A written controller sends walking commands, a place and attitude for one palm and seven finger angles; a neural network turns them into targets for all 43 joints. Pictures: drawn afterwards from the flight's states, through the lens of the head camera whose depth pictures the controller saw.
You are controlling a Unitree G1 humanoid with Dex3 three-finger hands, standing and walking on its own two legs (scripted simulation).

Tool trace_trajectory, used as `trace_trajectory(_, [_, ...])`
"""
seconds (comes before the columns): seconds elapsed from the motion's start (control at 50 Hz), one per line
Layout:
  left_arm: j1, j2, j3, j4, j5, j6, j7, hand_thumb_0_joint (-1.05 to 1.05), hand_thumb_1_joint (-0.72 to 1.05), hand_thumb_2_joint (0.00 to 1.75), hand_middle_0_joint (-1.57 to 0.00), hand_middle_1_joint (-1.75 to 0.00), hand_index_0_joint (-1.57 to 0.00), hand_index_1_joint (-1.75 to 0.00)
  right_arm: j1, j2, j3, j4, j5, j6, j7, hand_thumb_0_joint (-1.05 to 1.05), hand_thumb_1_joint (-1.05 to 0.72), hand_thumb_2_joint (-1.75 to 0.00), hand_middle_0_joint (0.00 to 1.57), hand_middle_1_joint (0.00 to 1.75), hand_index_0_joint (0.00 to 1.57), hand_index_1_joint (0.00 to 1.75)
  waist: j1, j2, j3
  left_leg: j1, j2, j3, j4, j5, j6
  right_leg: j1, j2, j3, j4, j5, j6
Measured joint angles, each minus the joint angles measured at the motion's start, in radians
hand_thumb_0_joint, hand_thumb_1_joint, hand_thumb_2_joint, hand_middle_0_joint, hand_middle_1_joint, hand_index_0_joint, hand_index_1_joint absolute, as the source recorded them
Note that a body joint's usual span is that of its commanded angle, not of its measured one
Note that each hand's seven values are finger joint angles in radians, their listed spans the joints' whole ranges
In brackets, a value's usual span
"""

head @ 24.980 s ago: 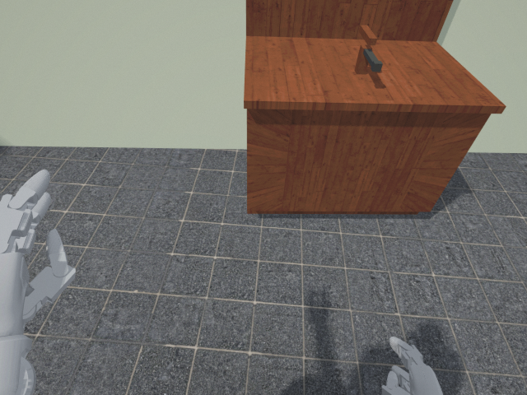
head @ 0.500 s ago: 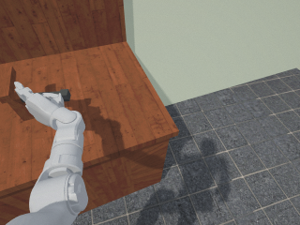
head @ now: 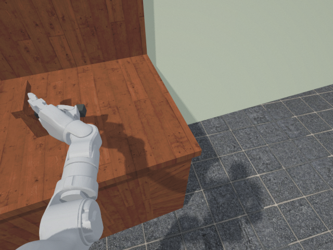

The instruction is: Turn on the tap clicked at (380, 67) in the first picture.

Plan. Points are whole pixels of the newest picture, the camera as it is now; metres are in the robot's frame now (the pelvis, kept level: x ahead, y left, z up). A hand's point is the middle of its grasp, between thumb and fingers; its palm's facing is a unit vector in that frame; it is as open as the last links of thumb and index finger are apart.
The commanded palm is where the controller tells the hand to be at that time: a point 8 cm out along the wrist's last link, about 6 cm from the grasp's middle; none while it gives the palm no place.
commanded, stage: lift the hand up off the lever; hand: left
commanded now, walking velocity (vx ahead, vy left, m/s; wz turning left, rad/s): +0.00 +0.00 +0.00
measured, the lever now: (80, 110) +0.50 +0.27 +0.04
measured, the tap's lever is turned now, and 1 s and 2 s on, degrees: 75 75 75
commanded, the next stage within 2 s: draw the hand back beside the body in 0.18 s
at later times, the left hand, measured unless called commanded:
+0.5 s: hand (88, 113) +0.40 +0.19 +0.14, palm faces +0.46 -0.88 -0.06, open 7.8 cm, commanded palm +0.33 +0.24 +0.13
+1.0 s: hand (58, 150) +0.28 +0.21 +0.15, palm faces +0.28 -0.93 -0.25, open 7.6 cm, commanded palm +0.24 +0.26 +0.17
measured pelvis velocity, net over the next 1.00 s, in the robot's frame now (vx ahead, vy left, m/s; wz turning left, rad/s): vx -0.01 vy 0.00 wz -0.04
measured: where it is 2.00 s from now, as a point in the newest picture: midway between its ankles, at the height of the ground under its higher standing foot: outside the picture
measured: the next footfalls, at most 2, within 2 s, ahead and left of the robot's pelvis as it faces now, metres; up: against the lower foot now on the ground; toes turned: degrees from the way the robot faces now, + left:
none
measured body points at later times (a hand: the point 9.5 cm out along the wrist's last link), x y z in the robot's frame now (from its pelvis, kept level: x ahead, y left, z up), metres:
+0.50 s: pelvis +0.00 -0.01 +0.01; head +0.00 -0.02 +0.46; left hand +0.37 +0.23 +0.14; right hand +0.09 -0.26 -0.11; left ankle +0.00 +0.13 -0.72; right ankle -0.03 -0.10 -0.72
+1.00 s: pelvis -0.01 +0.00 +0.03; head -0.03 -0.02 +0.47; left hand +0.26 +0.26 +0.17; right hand +0.17 -0.23 -0.06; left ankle +0.00 +0.13 -0.72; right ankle -0.03 -0.10 -0.72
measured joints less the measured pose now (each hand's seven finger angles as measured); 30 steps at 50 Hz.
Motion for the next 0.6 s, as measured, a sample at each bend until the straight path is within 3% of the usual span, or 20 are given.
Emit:
trace_trajectory(0.3, [0.011, -0.014, -0.018, -0.023, 0.0, 0.021, 0.002, 0.02, 0.9, 0.9, -0.15, -0.15, -0.15, -0.15, -0.01, -0.008, -0.003, 0.014, 0.005, -0.015, -0.013, 0.0, -0.91, -0.9, 0.2, 0.3, 0.2, 0.3, 0.011, -0.004, 0.011, 0.015, 0.0, -0.009, -0.014, 0.011, -0.007, 0.013, 0.0, -0.01, -0.004, 0.003, -0.008])
trace_trajectory(0.32, [0.018, -0.008, -0.035, -0.035, 0.008, 0.024, -0.02, 0.02, 0.9, 0.9, -0.15, -0.15, -0.15, -0.15, -0.011, -0.007, -0.003, 0.011, 0.006, -0.013, -0.016, 0.0, -0.91, -0.9, 0.2, 0.3, 0.2, 0.3, 0.012, -0.007, 0.013, 0.014, 0.0, -0.007, -0.013, 0.012, -0.008, 0.01, 0.0, -0.007, -0.001, 0.003, -0.009])
trace_trajectory(0.38, [0.091, 0.021, -0.101, -0.127, 0.008, 0.01, -0.182, 0.02, 0.9, 0.9, -0.14, -0.15, -0.15, -0.15, -0.005, -0.004, -0.003, -0.018, 0.025, 0.004, -0.04, 0.0, -0.91, -0.9, 0.2, 0.3, 0.2, 0.3, 0.018, -0.01, 0.023, 0.04, 0.008, 0.012, -0.027, 0.013, -0.007, 0.024, 0.006, 0.012, -0.006, 0.007, -0.011])
trace_trajectory(0.42, [0.159, 0.044, -0.134, -0.198, -0.023, -0.005, -0.308, 0.02, 0.9, 0.9, -0.14, -0.15, -0.15, -0.16, 0.004, -0.005, 0.0, -0.041, 0.045, 0.016, -0.06, 0.0, -0.91, -0.9, 0.2, 0.3, 0.2, 0.3, 0.021, -0.009, 0.027, 0.075, 0.015, 0.028, -0.049, 0.016, -0.007, 0.051, 0.012, 0.028, -0.023, 0.015, -0.01])
trace_trajectory(0.48, [0.265, 0.073, -0.147, -0.28, -0.109, -0.013, -0.478, 0.02, 0.9, 0.9, -0.15, -0.16, -0.16, -0.16, 0.017, -0.012, 0.012, -0.071, 0.078, 0.032, -0.087, 0.0, -0.91, -0.9, 0.2, 0.3, 0.2, 0.3, 0.025, -0.005, 0.035, 0.139, 0.023, 0.049, -0.091, 0.026, -0.006, 0.106, 0.02, 0.049, -0.063, 0.032, -0.008])
trace_trajectory(0.5, [0.3, 0.076, -0.144, -0.309, -0.137, -0.007, -0.508, 0.02, 0.9, 0.9, -0.15, -0.16, -0.16, -0.16, 0.02, -0.014, 0.015, -0.08, 0.087, 0.034, -0.094, 0.01, -0.91, -0.9, 0.2, 0.3, 0.2, 0.3, 0.028, -0.003, 0.038, 0.16, 0.026, 0.054, -0.106, 0.03, -0.005, 0.125, 0.022, 0.055, -0.078, 0.038, -0.008])
trace_trajectory(0.6, [0.509, 0.182, -0.168, -0.393, -0.162, -0.02, -0.64, 0.02, 0.89, 0.9, -0.16, -0.17, -0.17, -0.18, 0.026, -0.026, 0.018, -0.112, 0.108, 0.001, -0.084, 0.01, -0.91, -0.9, 0.2, 0.3, 0.2, 0.3, 0.02, 0.007, 0.081, 0.276, 0.025, 0.065, -0.182, 0.057, -0.005, 0.235, 0.021, 0.066, -0.147, 0.064, -0.006])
